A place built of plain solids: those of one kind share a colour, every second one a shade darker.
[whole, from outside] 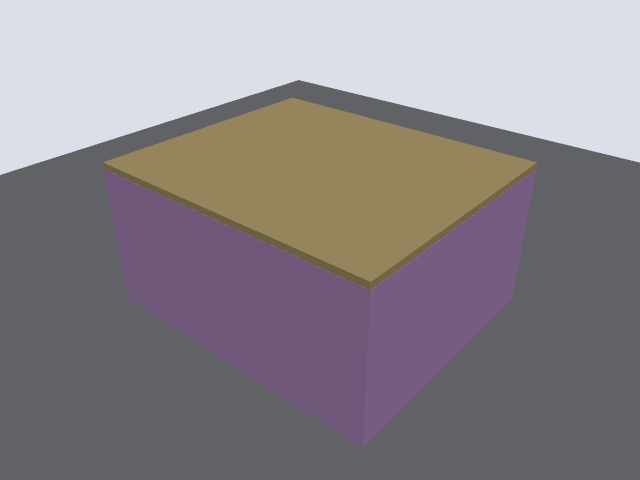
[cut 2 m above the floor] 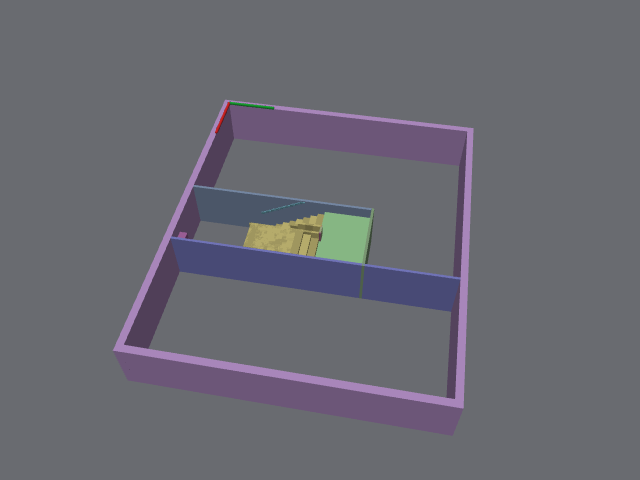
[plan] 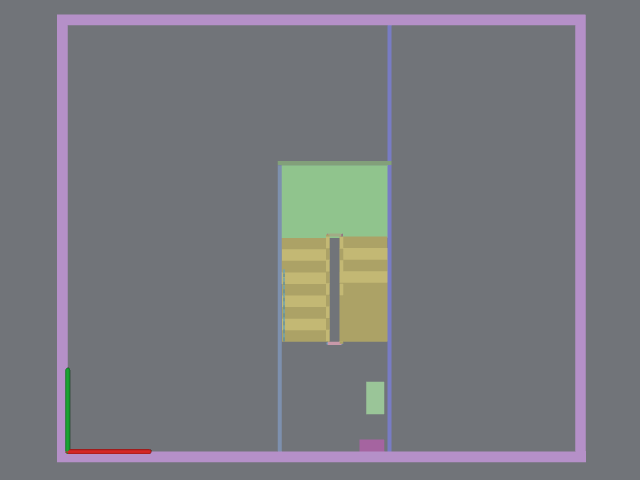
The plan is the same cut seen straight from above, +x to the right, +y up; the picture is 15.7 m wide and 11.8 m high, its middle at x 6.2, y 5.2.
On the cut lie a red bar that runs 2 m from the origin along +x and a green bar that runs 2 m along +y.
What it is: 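A small block of dwellings, 12.5 m wide and 10.5 m deep inside, its common dog-leg stair of 20 risers of 156 mm a storey on goings of 285 mm, 1.18 m wide flights and a well of 0.24 m; the dwelling on the first floor; a hall, a living room, a bedroom, a kitchen, the bathroom shut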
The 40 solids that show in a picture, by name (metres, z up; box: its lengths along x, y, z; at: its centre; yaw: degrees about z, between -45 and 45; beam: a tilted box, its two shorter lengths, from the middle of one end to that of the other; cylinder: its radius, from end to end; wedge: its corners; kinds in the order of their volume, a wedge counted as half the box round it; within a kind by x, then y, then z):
{
 "wall_1": {"box": [0.27, 11.01, 6.29], "at": [-0.13, 5.24, 3.09]},
 "wall_2": {"box": [13.0, 0.27, 6.29], "at": [6.24, -0.13, 3.09]},
 "wall_3": {"box": [13.0, 0.27, 6.29], "at": [6.24, 10.61, 3.09]},
 "wall_4": {"box": [0.27, 11.01, 6.29], "at": [12.6, 5.24, 3.09]},
 "roof_slab_1": {"box": [12.98, 10.99, 0.44], "at": [6.24, 5.24, 6.3]},
 "piece_1": {"box": [1.18, 2.59, 0.21], "at": [5.85, 3.99, 0.05]},
 "piece_2": {"box": [1.18, 2.3, 0.36], "at": [5.85, 4.13, 0.13]},
 "piece_3": {"box": [1.18, 2.02, 0.52], "at": [5.85, 4.27, 0.21]},
 "piece_4": {"box": [1.18, 1.73, 0.67], "at": [5.85, 4.41, 0.29]},
 "piece_5": {"box": [1.18, 1.45, 0.83], "at": [5.85, 4.56, 0.36]},
 "piece_6": {"box": [1.18, 1.16, 0.99], "at": [5.85, 4.7, 0.44]},
 "piece_7": {"box": [1.18, 0.88, 1.14], "at": [5.85, 4.84, 0.52]},
 "piece_8": {"box": [1.18, 0.59, 1.3], "at": [5.85, 4.98, 0.6]},
 "piece_9": {"box": [1.18, 0.31, 1.45], "at": [5.85, 5.13, 0.68]},
 "piece_10": {"box": [0.09, 0.29, 1.13], "at": [6.39, 2.85, 0.51]},
 "piece_11": {"box": [0.09, 0.29, 1.28], "at": [6.39, 3.14, 0.59]},
 "piece_12": {"box": [0.09, 0.29, 1.44], "at": [6.39, 3.42, 0.67]},
 "piece_13": {"box": [0.09, 0.29, 1.59], "at": [6.39, 3.71, 0.75]},
 "piece_14": {"box": [0.09, 0.29, 1.75], "at": [6.39, 4.0, 0.82]},
 "piece_15": {"box": [0.09, 0.29, 1.91], "at": [6.39, 4.28, 0.9]},
 "piece_16": {"box": [0.09, 0.29, 2.06], "at": [6.39, 4.57, 0.98]},
 "piece_17": {"box": [0.09, 0.29, 2.22], "at": [6.39, 4.85, 1.06]},
 "piece_18": {"box": [0.09, 0.29, 2.37], "at": [6.39, 5.14, 1.14]},
 "piece_19": {"box": [0.09, 0.29, 1.08], "at": [6.73, 5.13, 2.1]},
 "piece_20": {"box": [1.18, 0.31, 3.01], "at": [7.27, 2.85, 1.46]},
 "piece_21": {"box": [1.18, 0.59, 2.86], "at": [7.27, 3.0, 1.38]},
 "piece_22": {"box": [1.18, 0.88, 2.7], "at": [7.27, 3.14, 1.3]},
 "piece_23": {"box": [1.18, 1.16, 2.55], "at": [7.27, 3.28, 1.22]},
 "piece_24": {"box": [1.18, 1.45, 2.39], "at": [7.27, 3.42, 1.14]},
 "piece_25": {"box": [1.18, 1.73, 2.23], "at": [7.27, 3.57, 1.07]},
 "piece_26": {"box": [1.18, 2.02, 2.08], "at": [7.27, 3.71, 0.99]},
 "piece_27": {"box": [1.18, 2.3, 1.92], "at": [7.27, 3.85, 0.91]},
 "piece_28": {"box": [1.18, 2.59, 1.77], "at": [7.27, 3.99, 0.83]},
 "half_1": {"box": [2.6, 1.79, 1.61], "at": [6.56, 6.14, 0.75]},
 "core_wall_1": {"box": [0.1, 7.04, 6.13], "at": [5.21, 3.52, 3.01]},
 "core_wall_low_1": {"box": [0.1, 10.48, 3.01], "at": [7.91, 5.24, 1.45]},
 "core_wall_back_1": {"box": [2.8, 0.1, 6.13], "at": [6.56, 7.09, 3.01]},
 "hung_more_letter_boxes_1": {"box": [0.61, 0.3, 1.52], "at": [7.47, 0.15, 0.71]},
 "whole_1": {"box": [0.34, 0.08, 0.95], "at": [6.56, 5.32, 2.03]},
 "laid_doormat_1": {"box": [0.45, 0.8, 0.05], "at": [7.56, 1.32, -0.02]}
}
